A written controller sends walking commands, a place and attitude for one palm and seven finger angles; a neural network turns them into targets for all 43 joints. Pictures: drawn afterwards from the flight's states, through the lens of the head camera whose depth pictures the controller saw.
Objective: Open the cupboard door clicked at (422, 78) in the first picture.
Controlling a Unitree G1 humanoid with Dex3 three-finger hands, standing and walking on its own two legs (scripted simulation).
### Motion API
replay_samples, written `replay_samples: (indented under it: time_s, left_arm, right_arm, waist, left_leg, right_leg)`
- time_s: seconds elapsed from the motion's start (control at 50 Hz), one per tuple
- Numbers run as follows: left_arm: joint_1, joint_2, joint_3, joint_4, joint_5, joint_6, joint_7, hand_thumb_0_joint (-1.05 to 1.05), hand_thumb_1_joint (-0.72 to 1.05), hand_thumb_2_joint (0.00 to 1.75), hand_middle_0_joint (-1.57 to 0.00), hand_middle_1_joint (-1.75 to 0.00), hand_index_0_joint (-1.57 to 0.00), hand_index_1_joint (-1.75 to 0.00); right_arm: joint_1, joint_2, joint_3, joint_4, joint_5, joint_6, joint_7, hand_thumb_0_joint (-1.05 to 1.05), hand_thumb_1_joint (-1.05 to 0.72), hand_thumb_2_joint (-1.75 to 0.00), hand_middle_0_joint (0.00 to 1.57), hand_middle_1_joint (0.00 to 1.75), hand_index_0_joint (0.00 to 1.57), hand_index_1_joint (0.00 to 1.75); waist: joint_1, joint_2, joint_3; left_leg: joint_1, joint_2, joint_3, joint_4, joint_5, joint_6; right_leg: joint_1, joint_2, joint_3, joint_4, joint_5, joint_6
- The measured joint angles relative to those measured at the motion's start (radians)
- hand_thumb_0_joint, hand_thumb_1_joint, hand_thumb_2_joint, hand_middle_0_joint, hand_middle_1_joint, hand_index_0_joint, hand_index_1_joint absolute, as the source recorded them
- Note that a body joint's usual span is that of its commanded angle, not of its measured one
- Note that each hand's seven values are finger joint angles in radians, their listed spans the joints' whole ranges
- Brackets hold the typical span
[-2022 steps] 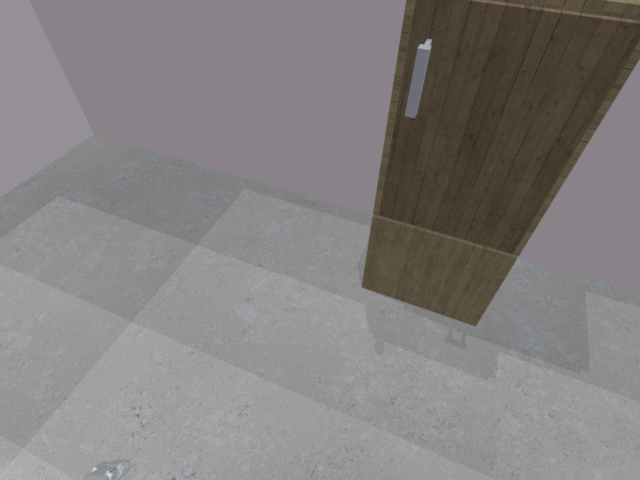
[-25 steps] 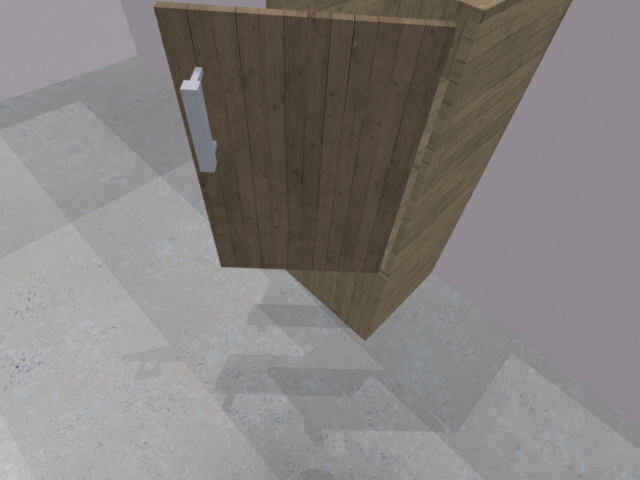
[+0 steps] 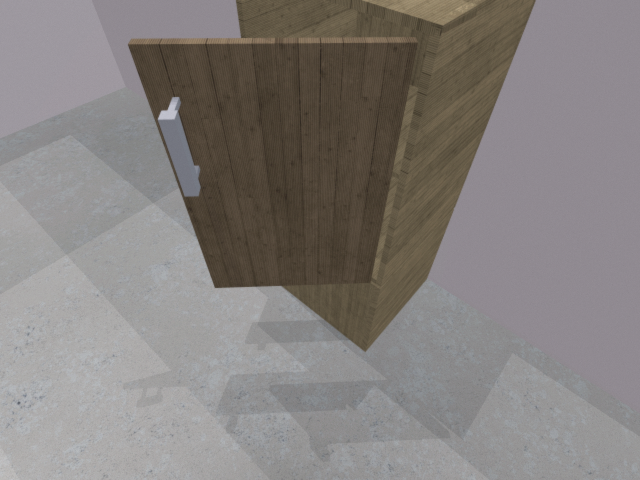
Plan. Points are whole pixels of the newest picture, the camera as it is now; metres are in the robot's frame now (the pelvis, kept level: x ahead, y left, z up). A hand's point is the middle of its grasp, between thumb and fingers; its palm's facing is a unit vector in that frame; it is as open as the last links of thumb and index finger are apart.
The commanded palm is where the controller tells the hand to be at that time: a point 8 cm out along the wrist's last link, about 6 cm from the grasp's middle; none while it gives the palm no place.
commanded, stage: look again from close up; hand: left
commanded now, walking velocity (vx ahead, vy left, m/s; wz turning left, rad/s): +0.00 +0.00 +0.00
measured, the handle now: (184, 148) +0.56 +0.25 +0.10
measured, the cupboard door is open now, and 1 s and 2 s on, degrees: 44 44 44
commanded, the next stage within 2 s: raise the hand with hooked fingers in 0.40 s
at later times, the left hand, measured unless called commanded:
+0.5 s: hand out of the picture +0.03 +0.17 -0.17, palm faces -0.01 -0.98 -0.22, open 7.3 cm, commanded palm +0.10 +0.22 -0.07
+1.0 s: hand out of the picture +0.12 +0.20 -0.04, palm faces +0.23 -0.97 -0.04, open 9.0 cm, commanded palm +0.13 +0.25 -0.01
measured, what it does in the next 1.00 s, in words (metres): lowers itself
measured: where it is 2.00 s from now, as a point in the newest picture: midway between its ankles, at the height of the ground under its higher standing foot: outside the picture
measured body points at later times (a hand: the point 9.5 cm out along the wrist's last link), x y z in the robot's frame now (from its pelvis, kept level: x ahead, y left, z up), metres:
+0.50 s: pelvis +0.01 -0.01 +0.00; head +0.03 -0.02 +0.45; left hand +0.04 +0.22 -0.15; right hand +0.02 -0.24 -0.16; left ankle -0.01 +0.12 -0.74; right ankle -0.02 -0.12 -0.74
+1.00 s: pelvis -0.04 -0.03 -0.07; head +0.00 -0.01 +0.38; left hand +0.10 +0.25 -0.03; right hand +0.22 -0.25 -0.10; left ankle -0.01 +0.12 -0.74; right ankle -0.02 -0.12 -0.74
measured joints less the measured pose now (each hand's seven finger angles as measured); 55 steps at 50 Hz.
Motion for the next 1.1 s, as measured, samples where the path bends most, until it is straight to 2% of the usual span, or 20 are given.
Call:
replay_samples:
  time_s: [0.08,0.2,0.52,0.54,0.56,0.58,0.62,0.64,0.68,0.74,0.78,0.8,0.84,0.88,0.92,0.96,1.04,1.1]
  left_arm:
    - [-0.007,0.012,-0.002,-0.015,-0.006,-0.003,-0.005,0.01,0.92,0.9,-0.2,-0.3,-0.2,-0.3]
    - [-0.026,0.029,0.001,-0.032,-0.01,0.0,-0.007,0.01,0.92,0.9,-0.2,-0.3,-0.2,-0.3]
    - [-0.038,0.031,0.005,-0.035,-0.008,0.001,-0.005,0.01,0.91,0.9,-0.2,-0.3,-0.2,-0.3]
    - [0.013,0.026,0.026,-0.192,-0.046,0.059,-0.005,0.01,0.91,0.9,-0.2,-0.3,-0.2,-0.3]
    - [0.074,0.023,0.045,-0.381,-0.068,0.07,0.003,0.01,0.91,0.9,-0.2,-0.3,-0.21,-0.31]
    - [0.12,0.023,0.049,-0.542,-0.088,0.039,0.025,0.02,0.9,0.9,-0.21,-0.31,-0.21,-0.31]
    - [0.157,0.016,0.047,-0.775,-0.13,-0.008,0.063,0.02,0.89,0.89,-0.21,-0.32,-0.21,-0.32]
    - [0.151,0.01,0.052,-0.86,-0.146,-0.032,0.064,0.02,0.88,0.89,-0.21,-0.32,-0.21,-0.32]
    - [0.108,0.001,0.078,-0.956,-0.166,-0.125,0.041,0.02,0.86,0.88,-0.21,-0.34,-0.21,-0.34]
    - [0.045,0.005,0.133,-0.983,-0.2,-0.321,-0.055,0.01,0.81,0.86,-0.21,-0.37,-0.21,-0.37]
    - [0.035,0.011,0.155,-0.979,-0.229,-0.444,-0.16,0.01,0.77,0.84,-0.21,-0.39,-0.21,-0.39]
    - [0.041,0.014,0.16,-0.972,-0.241,-0.486,-0.214,0.01,0.75,0.83,-0.21,-0.41,-0.21,-0.41]
    - [0.073,0.021,0.161,-0.962,-0.254,-0.502,-0.299,0.0,0.71,0.81,-0.22,-0.43,-0.22,-0.44]
    - [0.121,0.028,0.161,-0.959,-0.265,-0.458,-0.341,0.0,0.66,0.79,-0.22,-0.46,-0.22,-0.46]
    - [0.165,0.034,0.171,-0.967,-0.269,-0.414,-0.34,0.01,0.61,0.78,-0.23,-0.49,-0.23,-0.49]
    - [0.201,0.036,0.191,-0.999,-0.272,-0.402,-0.306,0.01,0.56,0.76,-0.23,-0.52,-0.23,-0.52]
    - [0.195,0.056,0.223,-1.114,-0.285,-0.468,-0.261,0.02,0.47,0.72,-0.24,-0.58,-0.23,-0.58]
    - [0.105,0.084,0.216,-1.155,-0.299,-0.49,-0.302,0.02,0.4,0.69,-0.24,-0.62,-0.23,-0.63]
  right_arm:
    - [0.035,0.005,0.01,-0.009,-0.001,-0.005,-0.001,0.0,-0.91,-0.9,0.2,0.3,0.19,0.29]
    - [0.046,0.03,0.026,0.001,-0.003,-0.005,0.0,0.01,-0.91,-0.9,0.2,0.3,0.2,0.29]
    - [-0.008,0.012,0.017,0.02,0.003,-0.008,-0.002,0.01,-0.91,-0.9,0.2,0.3,0.2,0.29]
    - [0.003,0.006,0.017,-0.019,0.015,-0.019,-0.005,0.01,-0.91,-0.9,0.2,0.3,0.2,0.29]
    - [0.023,0.002,0.015,-0.062,0.021,-0.062,-0.02,0.01,-0.9,-0.9,0.2,0.3,0.2,0.29]
    - [0.039,-0.004,0.012,-0.092,0.027,-0.115,-0.037,0.01,-0.9,-0.9,0.2,0.3,0.2,0.29]
    - [0.047,-0.024,0.0,-0.146,0.044,-0.183,-0.052,0.01,-0.9,-0.9,0.2,0.3,0.2,0.29]
    - [0.04,-0.035,-0.007,-0.179,0.045,-0.204,-0.054,0.01,-0.9,-0.9,0.2,0.3,0.2,0.29]
    - [0.007,-0.052,-0.021,-0.241,0.037,-0.233,-0.053,0.01,-0.9,-0.9,0.2,0.3,0.2,0.29]
    - [-0.062,-0.055,-0.036,-0.334,0.021,-0.254,-0.032,0.01,-0.9,-0.9,0.2,0.3,0.2,0.29]
    - [-0.102,-0.052,-0.045,-0.397,0.015,-0.26,-0.009,0.01,-0.9,-0.9,0.2,0.3,0.2,0.29]
    - [-0.117,-0.054,-0.048,-0.431,0.016,-0.26,0.0,0.01,-0.9,-0.9,0.2,0.3,0.2,0.29]
    - [-0.134,-0.065,-0.051,-0.493,0.023,-0.253,0.009,0.01,-0.9,-0.9,0.2,0.3,0.2,0.29]
    - [-0.139,-0.077,-0.051,-0.542,0.029,-0.242,0.003,0.01,-0.9,-0.9,0.2,0.3,0.2,0.29]
    - [-0.134,-0.082,-0.051,-0.572,0.032,-0.235,-0.008,0.01,-0.9,-0.9,0.2,0.3,0.2,0.29]
    - [-0.125,-0.079,-0.048,-0.581,0.03,-0.235,-0.02,0.01,-0.9,-0.9,0.2,0.3,0.2,0.29]
    - [-0.102,-0.057,-0.015,-0.548,0.023,-0.244,-0.038,0.01,-0.9,-0.9,0.2,0.3,0.2,0.3]
    - [-0.087,-0.041,0.024,-0.511,0.029,-0.246,-0.046,0.01,-0.9,-0.9,0.2,0.3,0.2,0.3]
  waist:
    - [-0.009,0.011,0.0]
    - [-0.011,0.015,0.001]
    - [0.004,-0.011,0.015]
    - [0.004,-0.01,0.014]
    - [0.014,-0.016,0.013]
    - [0.021,-0.018,0.004]
    - [0.015,-0.006,-0.026]
    - [0.007,0.003,-0.039]
    - [-0.007,0.016,-0.071]
    - [-0.008,0.001,-0.125]
    - [0.0,-0.023,-0.14]
    - [0.005,-0.033,-0.139]
    - [0.017,-0.046,-0.137]
    - [0.032,-0.053,-0.136]
    - [0.046,-0.052,-0.137]
    - [0.058,-0.043,-0.134]
    - [0.071,-0.024,-0.13]
    - [0.061,0.005,-0.118]
  left_leg:
    - [0.0,-0.007,0.001,0.017,-0.012,0.002]
    - [0.018,-0.014,0.008,0.004,-0.009,-0.001]
    - [0.019,0.005,0.008,-0.016,0.006,-0.016]
    - [0.008,0.009,0.007,-0.004,-0.002,-0.017]
    - [0.01,0.006,0.01,-0.008,-0.004,-0.016]
    - [0.008,0.001,0.008,-0.009,-0.003,-0.016]
    - [-0.011,-0.011,-0.009,0.007,-0.002,-0.013]
    - [-0.029,-0.016,-0.019,0.024,-0.005,-0.012]
    - [-0.086,-0.022,-0.032,0.072,-0.017,-0.01]
    - [-0.217,-0.019,-0.024,0.178,-0.049,-0.015]
    - [-0.305,-0.012,-0.018,0.265,-0.079,-0.02]
    - [-0.342,-0.008,-0.019,0.306,-0.094,-0.024]
    - [-0.406,-0.005,-0.025,0.379,-0.117,-0.031]
    - [-0.455,-0.004,-0.035,0.436,-0.14,-0.029]
    - [-0.491,-0.003,-0.05,0.479,-0.155,-0.031]
    - [-0.516,0.0,-0.07,0.514,-0.167,-0.032]
    - [-0.552,0.007,-0.106,0.567,-0.183,-0.033]
    - [-0.564,0.009,-0.124,0.587,-0.184,-0.032]
  right_leg:
    - [-0.009,-0.007,0.002,0.039,-0.025,-0.001]
    - [-0.007,-0.014,0.008,0.057,-0.038,-0.003]
    - [-0.003,0.004,0.006,0.029,-0.024,-0.015]
    - [-0.011,0.008,0.004,0.032,-0.023,-0.016]
    - [-0.017,0.005,0.006,0.043,-0.026,-0.017]
    - [-0.022,0.0,0.005,0.053,-0.032,-0.017]
    - [-0.033,-0.012,-0.012,0.07,-0.045,-0.015]
    - [-0.044,-0.018,-0.023,0.083,-0.051,-0.013]
    - [-0.096,-0.025,-0.035,0.13,-0.067,-0.011]
    - [-0.238,-0.025,-0.025,0.252,-0.104,-0.016]
    - [-0.331,-0.021,-0.018,0.344,-0.134,-0.023]
    - [-0.368,-0.019,-0.018,0.385,-0.149,-0.027]
    - [-0.429,-0.017,-0.022,0.455,-0.175,-0.033]
    - [-0.471,-0.017,-0.031,0.505,-0.195,-0.033]
    - [-0.496,-0.016,-0.045,0.537,-0.21,-0.035]
    - [-0.506,-0.012,-0.064,0.553,-0.218,-0.039]
    - [-0.517,-0.003,-0.098,0.573,-0.225,-0.042]
    - [-0.513,0.001,-0.115,0.572,-0.22,-0.042]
